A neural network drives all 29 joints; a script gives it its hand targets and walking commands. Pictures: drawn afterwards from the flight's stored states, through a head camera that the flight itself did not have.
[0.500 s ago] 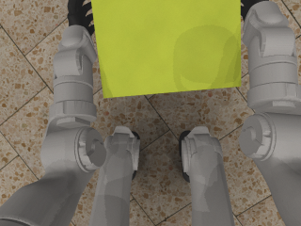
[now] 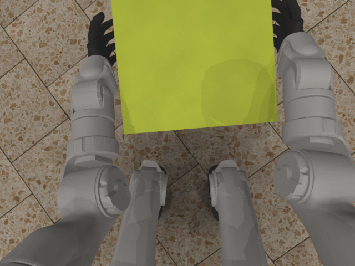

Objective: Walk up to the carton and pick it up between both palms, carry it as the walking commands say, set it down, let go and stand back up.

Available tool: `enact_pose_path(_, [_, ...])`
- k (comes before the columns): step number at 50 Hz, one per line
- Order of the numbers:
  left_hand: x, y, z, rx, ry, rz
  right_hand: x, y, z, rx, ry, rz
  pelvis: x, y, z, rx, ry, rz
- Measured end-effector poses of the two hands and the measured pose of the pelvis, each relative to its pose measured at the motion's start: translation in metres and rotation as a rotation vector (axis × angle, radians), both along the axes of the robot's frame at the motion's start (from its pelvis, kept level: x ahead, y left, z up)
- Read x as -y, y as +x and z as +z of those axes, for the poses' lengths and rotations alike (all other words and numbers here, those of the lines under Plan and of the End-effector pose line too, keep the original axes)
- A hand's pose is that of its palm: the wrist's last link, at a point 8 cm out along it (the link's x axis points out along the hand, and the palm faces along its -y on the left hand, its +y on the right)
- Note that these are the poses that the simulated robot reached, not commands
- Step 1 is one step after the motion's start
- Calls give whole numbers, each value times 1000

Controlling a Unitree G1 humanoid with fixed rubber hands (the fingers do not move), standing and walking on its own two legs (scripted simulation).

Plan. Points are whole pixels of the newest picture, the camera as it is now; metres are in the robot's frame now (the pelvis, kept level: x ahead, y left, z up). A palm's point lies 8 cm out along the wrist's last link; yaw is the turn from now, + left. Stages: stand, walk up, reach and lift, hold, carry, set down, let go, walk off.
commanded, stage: reach and lift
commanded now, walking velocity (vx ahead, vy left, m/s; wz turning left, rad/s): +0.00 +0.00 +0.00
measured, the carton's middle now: (191, 68) +0.51 -0.02 -0.16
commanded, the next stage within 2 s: none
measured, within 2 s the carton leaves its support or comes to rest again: neither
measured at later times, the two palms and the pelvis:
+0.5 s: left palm (78, 53) +0.49 +0.16 -0.01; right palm (307, 27) +0.51 -0.19 -0.01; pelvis +0.02 +0.00 +0.06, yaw -1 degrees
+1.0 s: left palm (45, 48) +0.47 +0.16 +0.06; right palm (340, 14) +0.49 -0.18 +0.06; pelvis +0.03 +0.00 +0.12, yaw -2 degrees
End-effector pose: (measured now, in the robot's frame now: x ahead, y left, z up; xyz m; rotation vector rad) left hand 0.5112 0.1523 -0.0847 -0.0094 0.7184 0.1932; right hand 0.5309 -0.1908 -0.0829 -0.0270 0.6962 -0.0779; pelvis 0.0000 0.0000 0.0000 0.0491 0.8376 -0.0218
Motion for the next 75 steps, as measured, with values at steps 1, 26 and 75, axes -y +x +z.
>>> enact_pose_path(1, [0, -1, 3, 0, 0, 0, 0, -1, 3, 0, 0, 0, 0, 0, 2, 1, 0, 0])
enact_pose_path(26, [-5, -18, 78, 0, 7, -1, -5, -18, 76, -1, 10, -7, 2, 16, 59, 42, -8, -6])
enact_pose_path(75, [-12, -62, 220, -11, 8, 2, -11, -62, 216, -12, 18, -14, 4, 53, 184, 246, -27, -15])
